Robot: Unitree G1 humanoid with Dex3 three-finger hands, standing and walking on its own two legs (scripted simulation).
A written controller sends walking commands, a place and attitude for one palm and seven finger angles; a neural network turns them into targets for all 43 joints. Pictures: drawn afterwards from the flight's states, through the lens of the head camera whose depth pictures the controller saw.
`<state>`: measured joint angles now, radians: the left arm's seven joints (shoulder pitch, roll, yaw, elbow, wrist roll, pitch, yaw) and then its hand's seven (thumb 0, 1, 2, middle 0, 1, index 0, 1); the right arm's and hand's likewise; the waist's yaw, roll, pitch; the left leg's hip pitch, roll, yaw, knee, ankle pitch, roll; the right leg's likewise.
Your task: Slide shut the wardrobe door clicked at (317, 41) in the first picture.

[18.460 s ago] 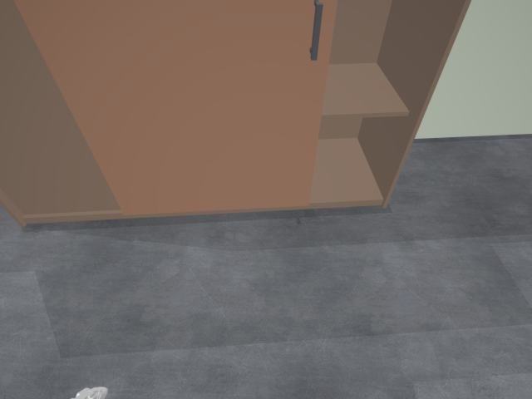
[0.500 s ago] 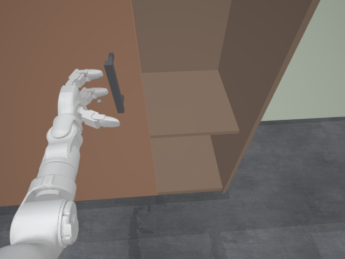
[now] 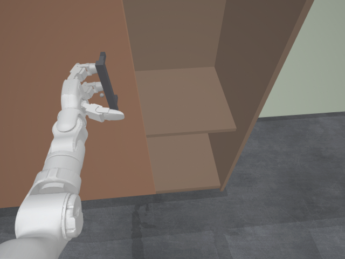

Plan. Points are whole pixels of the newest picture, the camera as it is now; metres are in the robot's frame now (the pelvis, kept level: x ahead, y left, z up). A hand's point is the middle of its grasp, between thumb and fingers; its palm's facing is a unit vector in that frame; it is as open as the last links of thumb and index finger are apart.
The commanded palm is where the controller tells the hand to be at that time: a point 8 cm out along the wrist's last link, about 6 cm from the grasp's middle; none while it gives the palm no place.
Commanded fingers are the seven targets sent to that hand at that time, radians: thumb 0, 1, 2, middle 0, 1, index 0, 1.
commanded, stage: feel for the door with the fingertips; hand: left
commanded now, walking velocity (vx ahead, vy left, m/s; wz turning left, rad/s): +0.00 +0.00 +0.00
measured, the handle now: (109, 84) +0.51 +0.15 +0.13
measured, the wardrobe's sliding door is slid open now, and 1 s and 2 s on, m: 0.38 0.39 0.38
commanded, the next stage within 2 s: slide the fingers in behind the handle in 0.34 s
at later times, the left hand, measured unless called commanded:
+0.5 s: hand (102, 93) +0.47 +0.16 +0.14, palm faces +0.08 -1.00 -0.02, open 13.9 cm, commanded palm +0.44 +0.21 +0.13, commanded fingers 0.00 -0.50 0.30 -0.30 -1.20 -0.30 -1.20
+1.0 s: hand (102, 100) +0.45 +0.15 +0.13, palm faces +0.07 -1.00 +0.00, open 14.0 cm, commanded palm +0.42 +0.20 +0.13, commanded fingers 0.00 -0.50 0.30 -0.30 -1.20 -0.30 -1.20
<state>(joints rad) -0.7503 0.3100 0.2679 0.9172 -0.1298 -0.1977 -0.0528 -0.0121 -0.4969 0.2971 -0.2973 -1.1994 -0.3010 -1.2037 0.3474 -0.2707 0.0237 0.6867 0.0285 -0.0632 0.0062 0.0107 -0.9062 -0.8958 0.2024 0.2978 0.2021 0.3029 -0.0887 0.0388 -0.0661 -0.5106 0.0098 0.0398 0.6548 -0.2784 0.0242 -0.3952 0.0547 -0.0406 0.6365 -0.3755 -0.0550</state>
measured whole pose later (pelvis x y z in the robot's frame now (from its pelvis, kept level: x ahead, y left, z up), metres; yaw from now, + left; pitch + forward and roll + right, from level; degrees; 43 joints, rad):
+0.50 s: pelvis +0.00 +0.00 +0.00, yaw +0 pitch +8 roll -1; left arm -0.80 0.34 0.30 1.01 -0.12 -0.22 -0.07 -0.01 -0.50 0.30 -0.33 -1.22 -0.32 -1.22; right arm 0.36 -0.28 0.02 0.69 0.03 -0.05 0.01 0.01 -0.91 -0.90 0.20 0.30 0.20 0.30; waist -0.11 0.04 -0.07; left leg -0.53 0.02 0.04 0.67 -0.28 0.02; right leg -0.42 0.06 -0.04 0.65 -0.37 -0.06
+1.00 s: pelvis +0.00 +0.01 +0.00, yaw +0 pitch +7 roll -1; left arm -0.72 0.28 0.23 0.88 -0.14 -0.20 -0.04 -0.01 -0.50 0.30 -0.30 -1.20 -0.30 -1.20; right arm 0.34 -0.27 0.02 0.68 0.03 -0.06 0.01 0.01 -0.91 -0.90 0.20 0.30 0.20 0.30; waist -0.09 0.04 -0.07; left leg -0.52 0.01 0.03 0.67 -0.28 0.03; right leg -0.39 0.05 -0.05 0.64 -0.37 -0.05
